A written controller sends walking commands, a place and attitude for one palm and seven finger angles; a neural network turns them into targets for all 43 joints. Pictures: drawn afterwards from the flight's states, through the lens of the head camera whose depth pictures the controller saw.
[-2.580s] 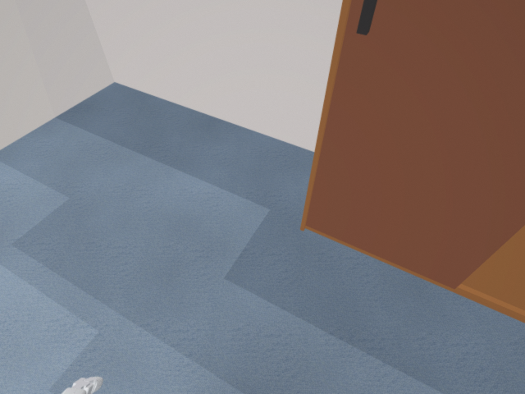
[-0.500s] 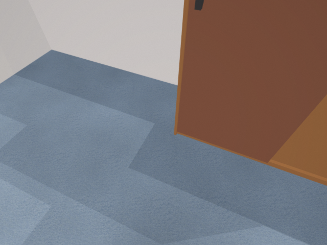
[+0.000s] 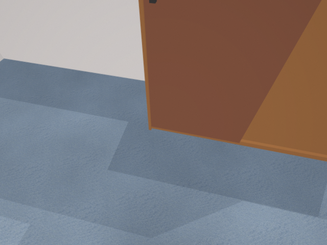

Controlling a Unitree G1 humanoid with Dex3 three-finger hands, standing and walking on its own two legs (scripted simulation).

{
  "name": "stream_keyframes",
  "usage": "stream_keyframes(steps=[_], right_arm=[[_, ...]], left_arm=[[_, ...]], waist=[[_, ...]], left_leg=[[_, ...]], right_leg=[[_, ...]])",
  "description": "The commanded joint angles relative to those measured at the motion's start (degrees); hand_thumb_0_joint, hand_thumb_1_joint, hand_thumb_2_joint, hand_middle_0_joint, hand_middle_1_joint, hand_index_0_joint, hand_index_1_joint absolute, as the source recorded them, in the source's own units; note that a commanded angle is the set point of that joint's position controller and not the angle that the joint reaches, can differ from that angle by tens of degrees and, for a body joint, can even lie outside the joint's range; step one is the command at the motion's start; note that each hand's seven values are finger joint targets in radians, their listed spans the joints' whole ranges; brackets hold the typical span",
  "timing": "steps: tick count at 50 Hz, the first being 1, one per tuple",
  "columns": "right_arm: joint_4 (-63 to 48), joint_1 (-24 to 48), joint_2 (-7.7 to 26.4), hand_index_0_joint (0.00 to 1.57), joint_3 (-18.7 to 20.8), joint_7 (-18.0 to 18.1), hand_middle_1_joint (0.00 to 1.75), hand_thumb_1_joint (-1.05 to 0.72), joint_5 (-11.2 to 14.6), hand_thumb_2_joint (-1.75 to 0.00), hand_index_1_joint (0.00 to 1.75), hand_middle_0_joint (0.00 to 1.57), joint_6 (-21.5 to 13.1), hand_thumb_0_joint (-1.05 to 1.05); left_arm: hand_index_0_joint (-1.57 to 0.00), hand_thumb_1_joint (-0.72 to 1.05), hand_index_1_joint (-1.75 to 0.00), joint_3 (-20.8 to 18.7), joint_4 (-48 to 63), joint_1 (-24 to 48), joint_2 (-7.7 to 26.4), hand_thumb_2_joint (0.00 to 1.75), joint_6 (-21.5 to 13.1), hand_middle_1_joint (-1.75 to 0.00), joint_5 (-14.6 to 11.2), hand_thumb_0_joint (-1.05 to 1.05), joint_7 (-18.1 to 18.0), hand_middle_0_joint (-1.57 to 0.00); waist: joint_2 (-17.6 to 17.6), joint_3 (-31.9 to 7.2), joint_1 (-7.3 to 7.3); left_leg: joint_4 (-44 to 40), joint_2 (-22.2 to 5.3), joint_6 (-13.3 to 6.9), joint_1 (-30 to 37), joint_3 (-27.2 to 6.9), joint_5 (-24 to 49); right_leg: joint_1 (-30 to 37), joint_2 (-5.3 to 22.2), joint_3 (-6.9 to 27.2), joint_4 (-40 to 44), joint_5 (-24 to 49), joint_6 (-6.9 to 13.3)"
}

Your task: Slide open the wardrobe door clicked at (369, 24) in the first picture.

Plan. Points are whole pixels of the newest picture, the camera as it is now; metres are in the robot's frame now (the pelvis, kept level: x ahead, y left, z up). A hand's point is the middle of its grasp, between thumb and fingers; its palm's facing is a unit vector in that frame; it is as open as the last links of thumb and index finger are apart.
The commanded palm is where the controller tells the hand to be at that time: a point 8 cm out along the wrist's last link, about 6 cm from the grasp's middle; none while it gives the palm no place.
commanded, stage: turn to face it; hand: left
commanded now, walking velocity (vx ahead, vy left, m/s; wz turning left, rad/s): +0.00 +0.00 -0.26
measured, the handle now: out of the picture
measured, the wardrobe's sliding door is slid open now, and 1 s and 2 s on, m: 0.00 0.00 0.00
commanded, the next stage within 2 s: take the last steps up to it in 0.10 s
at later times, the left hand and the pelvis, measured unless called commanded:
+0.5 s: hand out of the picture +0.10 +0.18 -0.17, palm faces -0.11 -0.98 -0.19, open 7.4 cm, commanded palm none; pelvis +0.01 +0.01 -0.01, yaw -7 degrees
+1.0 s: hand (77, 234) +0.16 +0.27 -0.19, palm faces -0.05 -0.99 -0.16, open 7.4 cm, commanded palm none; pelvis +0.17 +0.09 -0.01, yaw -7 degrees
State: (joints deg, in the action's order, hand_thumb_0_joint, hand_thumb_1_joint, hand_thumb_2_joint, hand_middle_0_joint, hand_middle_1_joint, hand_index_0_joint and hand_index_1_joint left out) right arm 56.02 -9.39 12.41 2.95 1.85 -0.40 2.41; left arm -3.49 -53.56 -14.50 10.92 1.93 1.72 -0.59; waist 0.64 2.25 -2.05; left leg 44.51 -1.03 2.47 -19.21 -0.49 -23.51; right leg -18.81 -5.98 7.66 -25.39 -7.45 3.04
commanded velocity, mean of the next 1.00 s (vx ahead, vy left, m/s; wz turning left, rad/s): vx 0.25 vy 0.05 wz -0.03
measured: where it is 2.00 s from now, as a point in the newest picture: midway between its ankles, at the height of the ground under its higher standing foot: (160, 201)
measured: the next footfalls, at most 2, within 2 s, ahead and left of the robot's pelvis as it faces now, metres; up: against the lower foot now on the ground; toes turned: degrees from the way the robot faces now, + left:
left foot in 0.08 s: +0.01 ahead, +0.13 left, +0.00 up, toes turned -2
right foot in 0.44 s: +0.01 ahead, -0.11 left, +0.00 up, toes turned -12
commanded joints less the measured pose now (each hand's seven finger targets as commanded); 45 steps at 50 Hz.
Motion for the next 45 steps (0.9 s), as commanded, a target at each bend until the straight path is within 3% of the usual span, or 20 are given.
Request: stream_keyframes(steps=[1,2,4,5,7,10,16,20,21,22,23,25,27,29,38,40,41,42,43,45], right_arm=[[-2.52,-7.25,3.71,0.2,0.8,0.43,0.3,-0.9,0.37,-0.9,0.3,0.2,-2.46,0.0],[-1.9,-9.8,4.56,0.2,0.81,0.69,0.3,-0.9,0.38,-0.9,0.3,0.2,-2.9,0.0],[-3.69,-8.41,11.43,0.2,1.78,0.71,0.3,-0.9,-0.83,-0.9,0.3,0.2,-3.09,0.0],[-4.59,-5.46,11.35,0.2,1.72,1.0,0.3,-0.9,-0.87,-0.9,0.3,0.2,-2.88,0.0],[-5.38,-1.03,7.92,0.2,0.57,1.15,0.3,-0.9,-1.18,-0.9,0.3,0.2,-3.12,0.0],[-4.28,-3.0,6.96,0.2,0.31,1.09,0.3,-0.9,-1.11,-0.9,0.3,0.2,-3.6,0.0],[1.13,-13.31,7.99,0.2,0.8,0.13,0.3,-0.9,-1.58,-0.9,0.3,0.2,-3.84,0.0],[3.04,-12.85,6.81,0.2,0.47,-0.33,0.3,-0.9,-1.06,-0.9,0.3,0.2,-3.8,0.0],[3.12,-12.85,4.65,0.2,0.04,-0.7,0.3,-0.9,-0.49,-0.9,0.3,0.2,-4.2,0.0],[1.11,-11.09,0.85,0.2,-0.77,-1.01,0.3,-0.9,-0.18,-0.9,0.3,0.2,-4.75,0.0],[-1.22,-5.73,4.12,0.2,-0.04,-1.23,0.3,-0.9,-1.16,-0.9,0.3,0.2,-4.41,0.0],[-0.92,-3.28,4.03,0.2,0.7,-2.07,0.3,-0.9,-1.35,-0.9,0.3,0.2,-3.5,0.0],[1.22,-6.73,1.83,0.2,0.97,-2.8,0.3,-0.9,-1.7,-0.9,0.3,0.2,-3.01,0.0],[1.78,-9.11,0.34,0.2,0.91,-3.28,0.3,-0.9,-1.44,-0.9,0.3,0.2,-2.57,0.0],[-1.73,-3.31,0.14,0.2,0.8,-4.7,0.3,-0.9,-0.6,-0.9,0.3,0.2,-4.06,0.0],[1.04,-11.36,2.09,0.2,1.2,-3.89,0.3,-0.9,-0.99,-0.9,0.3,0.2,-4.75,0.0],[3.56,-20.1,6.36,0.2,2.21,-3.06,0.3,-0.9,-1.5,-0.9,0.3,0.2,-5.13,0.0],[5.07,-25.83,13.35,0.2,3.66,-2.07,0.3,-0.9,-2.05,-0.9,0.3,0.2,-5.5,0.0],[5.97,-27.29,13.99,0.2,3.42,-1.38,0.3,-0.9,-1.43,-0.9,0.3,0.2,-5.05,0.0],[3.85,-16.67,8.3,0.2,2.19,-0.8,0.3,-0.9,-0.93,-0.9,0.3,0.2,-5.32,0.0]], left_arm=[[-0.2,0.9,-0.3,-2.86,3.57,0.73,11.54,0.9,-0.41,-0.3,-0.17,0.0,-0.77,-0.2],[-0.2,0.9,-0.3,-2.55,4.11,1.74,10.58,0.9,-0.27,-0.3,-0.43,0.0,-0.67,-0.2],[-0.2,0.9,-0.3,-1.64,5.7,1.88,5.79,0.9,-0.02,-0.3,-0.93,0.0,0.21,-0.2],[-0.2,0.9,-0.3,-2.01,5.63,4.09,7.65,0.9,0.25,-0.3,-0.15,0.0,0.12,-0.2],[-0.2,0.9,-0.3,-2.79,3.47,1.49,8.15,0.9,0.45,-0.3,0.22,0.0,0.65,-0.2],[-0.2,0.9,-0.3,-1.62,2.42,0.98,5.69,0.9,0.45,-0.3,-0.25,0.0,1.0,-0.2],[-0.2,0.9,-0.3,0.45,3.33,7.53,3.39,0.9,-0.87,-0.3,0.01,0.0,1.81,-0.2],[-0.2,0.9,-0.3,0.26,-0.98,-0.7,2.92,0.9,-2.41,-0.3,-0.16,0.0,1.58,-0.2],[-0.2,0.9,-0.3,-0.32,-2.63,-4.77,5.87,0.9,-3.24,-0.3,-0.06,0.0,1.06,-0.2],[-0.2,0.9,-0.3,-1.6,-4.76,-11.44,11.39,0.9,-3.86,-0.3,0.19,0.0,0.28,-0.2],[-0.2,0.9,-0.3,-2.03,-5.56,-15.55,13.69,0.9,-3.8,-0.3,-0.58,0.0,-0.16,-0.2],[-0.2,0.9,-0.3,-1.54,-5.49,-10.77,10.28,0.9,-4.2,-0.3,-0.45,0.0,-0.54,-0.2],[-0.2,0.9,-0.3,-0.85,-4.62,-6.79,6.56,0.9,-4.71,-0.3,-0.17,0.0,-0.73,-0.2],[-0.2,0.9,-0.3,-0.4,-4.93,-6.21,5.88,0.9,-5.54,-0.3,-0.24,0.0,-0.61,-0.2],[-0.2,0.9,-0.3,-1.17,-8.59,-8.57,8.61,0.9,-5.88,-0.3,0.43,0.0,-0.76,-0.2],[-0.2,0.9,-0.3,-1.22,-8.96,-8.44,8.24,0.9,-5.31,-0.3,0.18,0.0,-0.62,-0.2],[-0.2,0.9,-0.3,-0.86,-8.89,-9.47,5.86,0.9,-5.1,-0.3,0.0,0.0,-0.27,-0.2],[-0.2,0.9,-0.3,-0.48,-7.35,-11.87,2.23,0.9,-4.55,-0.3,-0.86,0.0,0.17,-0.2],[-0.2,0.9,-0.3,-0.13,-5.37,-8.48,2.02,0.9,-4.65,-0.3,-0.69,0.0,0.06,-0.2],[-0.2,0.9,-0.3,-0.31,-5.19,-2.59,2.12,0.9,-4.9,-0.3,-0.53,0.0,0.61,-0.2]], waist=[[7.71,-7.27,2.69],[5.07,-7.37,3.92],[-15.83,-2.63,3.59],[-15.4,0.45,3.71],[-7.44,0.87,0.29],[-8.86,-0.25,1.0],[-10.25,2.53,5.44],[-6.05,0.59,1.15],[-0.72,-1.38,-0.61],[13.38,-1.84,-3.28],[12.3,-0.06,-5.38],[10.82,7.48,-2.89],[5.07,8.24,0.51],[6.88,6.72,2.02],[8.55,5.41,1.48],[4.6,2.11,5.42],[-5.3,-3.73,8.6],[-22.15,-8.76,9.24],[-22.68,-10.61,9.96],[-10.69,-2.58,7.43]], left_leg=[[-16.92,0.86,-1.65,7.67,0.67,5.53],[-22.06,-0.3,-2.36,13.93,0.08,7.92],[-33.39,-19.08,-9.43,16.1,-20.65,2.63],[-33.89,-23.09,-12.02,8.0,-22.67,7.65],[-30.54,-17.74,-12.4,3.99,-13.57,17.57],[-26.61,-12.46,-10.68,9.52,-4.37,30.08],[-30.13,-14.77,-12.25,11.46,-7.98,11.59],[-22.74,-10.82,-8.42,4.42,-4.05,5.01],[-14.43,-7.86,-6.22,-4.08,-0.9,3.76],[-0.34,-1.14,-2.85,-17.33,7.2,-5.62],[8.16,-2.46,-2.36,-22.05,3.69,-10.74],[15.2,-5.16,-2.34,-23.39,0.71,-2.51],[15.56,-6.57,-1.36,-20.13,1.89,4.55],[13.48,-6.38,-0.48,-17.25,3.71,9.17],[-5.3,-5.12,-1.97,-6.05,7.39,9.48],[-11.7,-2.42,-2.56,8.94,9.46,11.23],[-14.99,-4.75,-3.59,20.12,6.09,9.44],[-23.09,-20.21,-8.35,28.28,-15.99,5.7],[-30.86,-23.92,-10.94,27.06,-24.87,-0.46],[-32.35,-22.54,-11.83,15.64,-19.45,-3.97]], right_leg=[[4.19,13.63,17.38,6.68,0.36,4.82],[-0.78,11.45,15.23,5.04,-4.34,2.72],[-16.04,-0.13,0.62,-13.62,-18.45,-2.85],[-15.2,2.03,-1.89,-24.49,-20.96,-4.63],[-11.94,3.34,-2.14,-37.1,-17.05,-5.13],[-12.17,4.89,-5.32,-36.01,-14.68,-5.95],[-5.85,6.67,-11.66,-17.33,-19.27,-4.21],[11.88,6.16,-13.58,1.33,-9.98,-3.02],[23.44,11.8,-6.87,5.66,-10.13,-1.06],[31.37,26.01,11.4,11.57,-14.16,4.3],[26.48,32.31,19.35,15.46,-20.04,8.44],[14.98,29.78,17.49,19.59,-30.57,8.31],[10.82,26.24,5.91,18.06,-20.59,5.71],[9.27,23.44,-1.42,17.94,-12.59,3.95],[9.27,23.5,-7.58,11.92,-4.16,2.36],[4.72,20.17,-11.26,0.6,0.09,0.61],[1.46,16.01,-14.82,-14.38,0.34,-1.03],[-10.94,7.54,-18.52,-33.58,-21.77,-3.63],[-15.62,6.4,-11.61,-45.69,-27.89,-2.34],[-19.86,12.32,-8.55,-52.27,-17.19,-1.39]])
